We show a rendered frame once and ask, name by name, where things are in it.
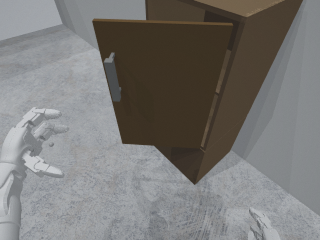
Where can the robot left forearm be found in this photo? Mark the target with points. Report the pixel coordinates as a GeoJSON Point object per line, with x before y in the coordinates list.
{"type": "Point", "coordinates": [11, 185]}

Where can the cupboard door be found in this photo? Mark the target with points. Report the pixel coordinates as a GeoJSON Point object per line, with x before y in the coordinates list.
{"type": "Point", "coordinates": [168, 72]}

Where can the right robot hand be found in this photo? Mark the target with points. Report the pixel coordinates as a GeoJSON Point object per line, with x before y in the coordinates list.
{"type": "Point", "coordinates": [264, 224]}

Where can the left robot hand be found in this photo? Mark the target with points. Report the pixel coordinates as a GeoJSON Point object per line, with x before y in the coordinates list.
{"type": "Point", "coordinates": [15, 148]}

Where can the handle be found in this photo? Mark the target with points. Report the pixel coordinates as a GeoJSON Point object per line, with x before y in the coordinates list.
{"type": "Point", "coordinates": [111, 73]}

